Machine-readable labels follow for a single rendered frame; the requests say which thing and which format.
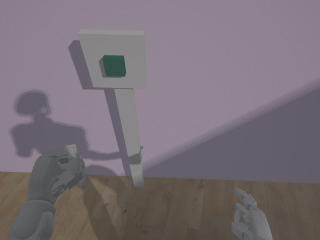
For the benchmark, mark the robot right hand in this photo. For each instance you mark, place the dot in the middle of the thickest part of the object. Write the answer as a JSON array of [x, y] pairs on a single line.
[[255, 226]]

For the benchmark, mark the panel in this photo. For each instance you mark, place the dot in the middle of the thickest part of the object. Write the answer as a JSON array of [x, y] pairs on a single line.
[[96, 43]]

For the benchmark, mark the robot left hand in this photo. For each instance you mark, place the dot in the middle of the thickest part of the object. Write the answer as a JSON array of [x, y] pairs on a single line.
[[43, 184]]

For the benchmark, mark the button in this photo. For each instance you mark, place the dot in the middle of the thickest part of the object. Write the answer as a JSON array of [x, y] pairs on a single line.
[[114, 65]]

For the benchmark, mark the robot left forearm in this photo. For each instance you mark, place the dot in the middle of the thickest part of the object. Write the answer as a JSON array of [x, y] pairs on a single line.
[[34, 221]]

